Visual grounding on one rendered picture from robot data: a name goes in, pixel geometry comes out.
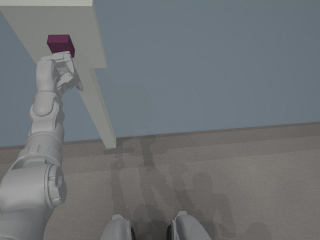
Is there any panel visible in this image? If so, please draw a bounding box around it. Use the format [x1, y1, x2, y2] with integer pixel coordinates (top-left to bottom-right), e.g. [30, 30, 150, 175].
[0, 0, 117, 149]

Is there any robot left hand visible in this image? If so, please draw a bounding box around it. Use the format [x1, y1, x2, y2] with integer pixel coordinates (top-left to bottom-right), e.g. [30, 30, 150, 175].
[35, 51, 83, 99]

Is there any left robot upper arm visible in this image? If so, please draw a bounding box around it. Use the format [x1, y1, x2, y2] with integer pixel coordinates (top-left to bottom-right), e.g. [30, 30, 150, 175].
[0, 163, 67, 240]

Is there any button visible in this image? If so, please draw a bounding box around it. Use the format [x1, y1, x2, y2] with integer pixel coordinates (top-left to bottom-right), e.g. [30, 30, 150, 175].
[46, 34, 75, 58]

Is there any robot left forearm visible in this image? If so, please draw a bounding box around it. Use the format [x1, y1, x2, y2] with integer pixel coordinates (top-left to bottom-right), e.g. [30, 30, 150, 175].
[0, 91, 65, 211]

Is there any right robot thigh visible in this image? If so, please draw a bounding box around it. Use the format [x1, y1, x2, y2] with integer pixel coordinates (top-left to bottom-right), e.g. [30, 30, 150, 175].
[171, 215, 212, 240]

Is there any robot right shin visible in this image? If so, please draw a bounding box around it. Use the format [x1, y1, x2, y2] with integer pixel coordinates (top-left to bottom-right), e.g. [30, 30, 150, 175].
[172, 211, 187, 240]

